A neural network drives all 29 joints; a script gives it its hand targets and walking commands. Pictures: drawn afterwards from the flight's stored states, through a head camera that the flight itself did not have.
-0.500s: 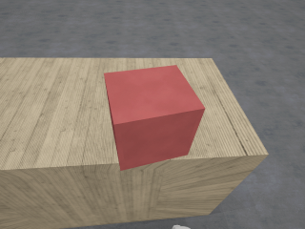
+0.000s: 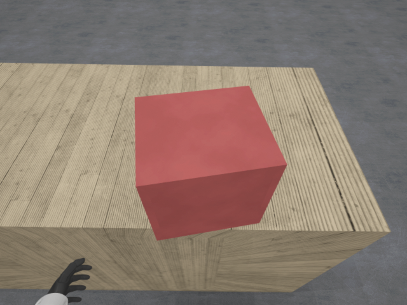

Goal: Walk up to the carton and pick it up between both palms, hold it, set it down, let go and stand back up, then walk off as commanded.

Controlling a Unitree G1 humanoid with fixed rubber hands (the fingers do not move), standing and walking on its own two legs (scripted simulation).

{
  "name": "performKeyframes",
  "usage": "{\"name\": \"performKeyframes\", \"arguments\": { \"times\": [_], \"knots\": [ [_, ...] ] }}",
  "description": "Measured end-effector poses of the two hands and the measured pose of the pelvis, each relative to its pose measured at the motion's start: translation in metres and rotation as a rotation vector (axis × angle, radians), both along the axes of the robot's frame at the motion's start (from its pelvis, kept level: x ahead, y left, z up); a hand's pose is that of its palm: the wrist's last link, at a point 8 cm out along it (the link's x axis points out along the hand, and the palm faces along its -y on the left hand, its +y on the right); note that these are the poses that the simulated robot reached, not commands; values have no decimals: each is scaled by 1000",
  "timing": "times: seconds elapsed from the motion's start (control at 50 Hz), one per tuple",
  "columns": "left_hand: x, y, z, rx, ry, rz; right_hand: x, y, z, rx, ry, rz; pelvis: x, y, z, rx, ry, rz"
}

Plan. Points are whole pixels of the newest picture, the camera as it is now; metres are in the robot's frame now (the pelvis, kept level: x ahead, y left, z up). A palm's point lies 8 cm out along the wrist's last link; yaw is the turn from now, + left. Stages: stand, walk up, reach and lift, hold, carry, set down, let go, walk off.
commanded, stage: walk up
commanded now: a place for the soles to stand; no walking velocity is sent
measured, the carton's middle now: (201, 165) +0.37 +0.01 +0.07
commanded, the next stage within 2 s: none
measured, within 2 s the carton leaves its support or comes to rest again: neither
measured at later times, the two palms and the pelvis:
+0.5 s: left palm out of the picture +0.04 +0.29 -0.10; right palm out of the picture +0.03 -0.31 -0.11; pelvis -0.02 -0.01 +0.01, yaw +1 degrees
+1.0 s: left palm out of the picture +0.05 +0.30 -0.10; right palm out of the picture +0.03 -0.31 -0.11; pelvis -0.01 +0.00 +0.01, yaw +4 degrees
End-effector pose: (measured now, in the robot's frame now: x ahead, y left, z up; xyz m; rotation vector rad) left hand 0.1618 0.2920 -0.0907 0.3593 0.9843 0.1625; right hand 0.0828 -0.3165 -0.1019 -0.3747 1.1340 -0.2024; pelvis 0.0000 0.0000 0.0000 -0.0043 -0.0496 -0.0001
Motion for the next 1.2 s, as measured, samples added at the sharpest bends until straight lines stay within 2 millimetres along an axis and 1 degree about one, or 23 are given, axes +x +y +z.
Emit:
{"name": "performKeyframes", "arguments": {
  "times": [0.12, 0.26, 0.34, 0.44, 0.52, 0.62, 0.74, 0.8, 0.88, 0.96, 1.2],
  "knots": [
    [-41, 5, -7, -17, 75, 59, 0, -5, 7, -11, -10, -10, -5, -2, 5, 6, -11, 5],
    [-87, 6, -10, -27, 148, 128, -14, 2, 2, 24, 12, -19, -13, -5, 9, 11, -16, 12],
    [-105, 4, -10, -28, 176, 155, -23, 6, -3, 42, 36, -18, -17, -8, 11, 13, -7, 14],
    [-120, 0, -9, -27, 199, 173, -38, 8, -10, 64, 70, -31, -21, -9, 12, 17, 1, 20],
    [-124, -3, -9, -30, 207, 181, -52, 10, -14, 71, 106, -39, -23, -10, 12, 18, 7, 28],
    [-125, -6, -10, -31, 204, 185, -65, 8, -16, 72, 143, -50, -25, -11, 12, 16, 15, 32],
    [-121, -5, -11, -38, 196, 178, -75, 4, -12, 53, 168, -55, -24, -10, 12, 14, 30, 41],
    [-118, -5, -12, -44, 190, 178, -76, 4, -10, 44, 172, -56, -22, -9, 13, 14, 30, 49],
    [-115, -4, -13, -51, 177, 184, -70, 4, -8, 37, 165, -51, -18, -8, 13, 10, 26, 55],
    [-113, 0, -12, -43, 163, 189, -57, 7, -8, 39, 148, -38, -14, -5, 12, 5, 25, 63],
    [-112, 31, -4, 9, 143, 217, -16, 24, -8, 38, 109, 16, -3, 10, 10, -1, 26, 83]
  ]
}}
